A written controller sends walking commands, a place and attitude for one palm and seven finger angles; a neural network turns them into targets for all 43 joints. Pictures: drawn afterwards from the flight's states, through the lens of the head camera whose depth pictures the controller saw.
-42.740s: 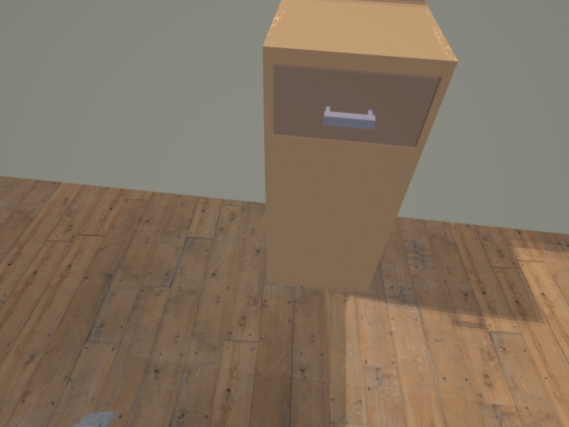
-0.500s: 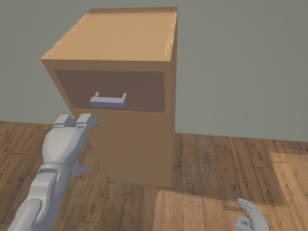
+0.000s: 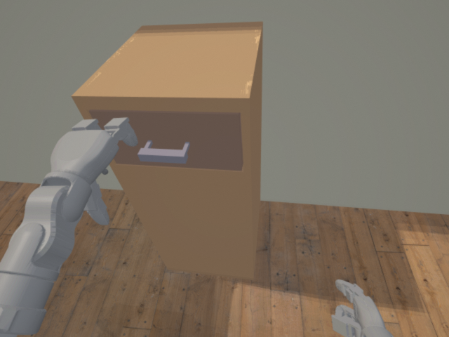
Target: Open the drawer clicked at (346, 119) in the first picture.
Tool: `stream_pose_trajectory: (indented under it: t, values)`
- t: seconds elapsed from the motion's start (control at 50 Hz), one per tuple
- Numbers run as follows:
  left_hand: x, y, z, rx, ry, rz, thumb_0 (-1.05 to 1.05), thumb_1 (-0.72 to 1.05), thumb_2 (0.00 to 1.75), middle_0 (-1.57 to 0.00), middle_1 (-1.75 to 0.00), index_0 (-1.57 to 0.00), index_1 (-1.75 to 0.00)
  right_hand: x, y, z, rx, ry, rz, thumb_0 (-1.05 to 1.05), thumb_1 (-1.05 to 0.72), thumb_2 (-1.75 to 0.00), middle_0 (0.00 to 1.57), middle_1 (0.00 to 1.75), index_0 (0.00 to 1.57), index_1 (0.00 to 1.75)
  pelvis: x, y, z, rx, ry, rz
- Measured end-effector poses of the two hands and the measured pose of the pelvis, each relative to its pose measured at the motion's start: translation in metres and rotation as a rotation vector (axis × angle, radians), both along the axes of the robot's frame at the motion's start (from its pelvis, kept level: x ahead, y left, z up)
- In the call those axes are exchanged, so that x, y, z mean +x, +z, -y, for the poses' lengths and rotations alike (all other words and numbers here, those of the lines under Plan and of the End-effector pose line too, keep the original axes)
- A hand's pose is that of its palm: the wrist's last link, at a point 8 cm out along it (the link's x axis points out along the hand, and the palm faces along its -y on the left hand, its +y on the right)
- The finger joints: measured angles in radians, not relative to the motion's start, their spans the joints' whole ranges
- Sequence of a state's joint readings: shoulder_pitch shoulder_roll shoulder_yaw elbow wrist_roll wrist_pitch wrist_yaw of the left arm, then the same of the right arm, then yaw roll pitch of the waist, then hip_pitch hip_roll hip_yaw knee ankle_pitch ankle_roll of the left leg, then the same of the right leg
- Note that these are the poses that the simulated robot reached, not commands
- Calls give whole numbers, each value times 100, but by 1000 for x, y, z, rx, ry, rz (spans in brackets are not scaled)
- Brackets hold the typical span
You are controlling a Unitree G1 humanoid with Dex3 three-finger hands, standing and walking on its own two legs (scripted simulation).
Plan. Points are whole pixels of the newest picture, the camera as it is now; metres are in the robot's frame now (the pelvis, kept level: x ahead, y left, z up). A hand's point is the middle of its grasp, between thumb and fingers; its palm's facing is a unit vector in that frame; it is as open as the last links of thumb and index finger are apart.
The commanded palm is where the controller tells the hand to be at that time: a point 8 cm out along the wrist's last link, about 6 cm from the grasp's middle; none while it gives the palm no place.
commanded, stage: raise the hand with hooked fingers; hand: left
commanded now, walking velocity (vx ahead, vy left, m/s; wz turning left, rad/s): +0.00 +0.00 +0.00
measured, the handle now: (165, 150) +0.51 +0.23 +0.04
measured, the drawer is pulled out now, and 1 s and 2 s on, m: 0.00 0.00 0.00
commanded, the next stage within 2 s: move the hooked fingers above the handle in 0.30 s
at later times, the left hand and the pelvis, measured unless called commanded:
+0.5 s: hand (105, 182) +0.31 +0.25 +0.15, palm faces +0.08 -0.05 -1.00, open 13.8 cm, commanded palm +0.29 +0.24 +0.21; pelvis -0.01 +0.01 +0.00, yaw +0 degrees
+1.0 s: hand (136, 171) +0.36 +0.22 +0.12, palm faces -0.01 -0.04 -1.00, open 13.8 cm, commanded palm +0.34 +0.23 +0.19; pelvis +0.00 +0.01 +0.00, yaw -1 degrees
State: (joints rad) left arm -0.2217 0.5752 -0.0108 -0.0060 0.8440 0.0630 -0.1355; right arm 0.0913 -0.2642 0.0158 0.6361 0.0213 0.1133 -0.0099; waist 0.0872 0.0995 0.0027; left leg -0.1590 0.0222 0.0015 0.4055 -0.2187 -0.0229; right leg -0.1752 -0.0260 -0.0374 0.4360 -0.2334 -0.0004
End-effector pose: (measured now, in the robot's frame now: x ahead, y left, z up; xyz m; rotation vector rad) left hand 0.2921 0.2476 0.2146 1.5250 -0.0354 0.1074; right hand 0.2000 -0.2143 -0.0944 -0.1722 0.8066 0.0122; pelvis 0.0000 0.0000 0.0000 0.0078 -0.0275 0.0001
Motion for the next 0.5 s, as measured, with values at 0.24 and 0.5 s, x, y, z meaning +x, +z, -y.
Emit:
stream_pose_trajectory:
  t: [0.24, 0.5]
  values:
    - [-15, -20, 15, -14, -131, -12, 0, -49, 30, -32, -120, -32, -120, -30, -10, 12, -29, -29, -65, 2, -91, -90, 20, 29, 20, 30, -5, 0, -4, 1, -9, -10]
    - [-11, -14, -1, -9, -14, -15, 0, -49, 30, -31, -120, -32, -120, -22, -7, -6, 16, -11, -32, 2, -91, -90, 20, 29, 20, 30, -11, 0, -7, 1, -3, -9]
